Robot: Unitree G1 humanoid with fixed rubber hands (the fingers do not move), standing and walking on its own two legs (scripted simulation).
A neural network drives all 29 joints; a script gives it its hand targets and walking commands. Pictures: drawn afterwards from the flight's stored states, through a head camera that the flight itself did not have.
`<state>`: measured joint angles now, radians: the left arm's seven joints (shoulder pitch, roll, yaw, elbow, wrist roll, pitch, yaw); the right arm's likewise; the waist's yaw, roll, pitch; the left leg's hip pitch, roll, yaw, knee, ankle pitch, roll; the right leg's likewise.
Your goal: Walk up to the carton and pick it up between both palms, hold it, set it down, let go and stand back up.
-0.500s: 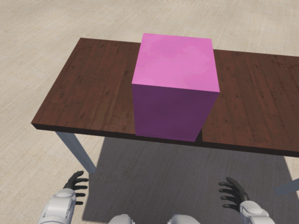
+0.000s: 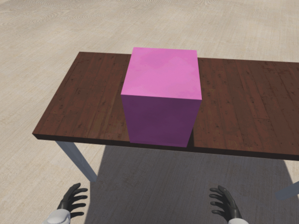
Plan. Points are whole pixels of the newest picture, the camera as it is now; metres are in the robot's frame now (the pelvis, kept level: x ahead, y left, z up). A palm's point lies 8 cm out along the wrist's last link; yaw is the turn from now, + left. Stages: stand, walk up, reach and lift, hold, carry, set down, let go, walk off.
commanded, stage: reach and lift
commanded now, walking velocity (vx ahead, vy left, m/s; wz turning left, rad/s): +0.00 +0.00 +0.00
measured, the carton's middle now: (161, 99) +0.49 -0.02 +0.02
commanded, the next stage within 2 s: none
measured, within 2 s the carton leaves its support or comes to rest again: neither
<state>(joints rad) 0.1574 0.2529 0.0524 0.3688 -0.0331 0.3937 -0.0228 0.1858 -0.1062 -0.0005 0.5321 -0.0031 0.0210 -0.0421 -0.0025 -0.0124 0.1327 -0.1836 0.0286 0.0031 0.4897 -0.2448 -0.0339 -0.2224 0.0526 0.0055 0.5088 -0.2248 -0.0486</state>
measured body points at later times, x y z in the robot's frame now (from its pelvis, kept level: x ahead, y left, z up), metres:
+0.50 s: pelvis +0.02 +0.03 +0.01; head +0.02 +0.03 +0.46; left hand +0.20 +0.24 -0.06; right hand +0.20 -0.18 -0.06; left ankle +0.02 +0.14 -0.74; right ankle +0.03 -0.08 -0.74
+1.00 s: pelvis +0.06 +0.03 +0.01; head +0.05 +0.04 +0.46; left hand +0.25 +0.22 -0.02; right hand +0.24 -0.19 -0.02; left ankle +0.02 +0.14 -0.74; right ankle +0.03 -0.08 -0.74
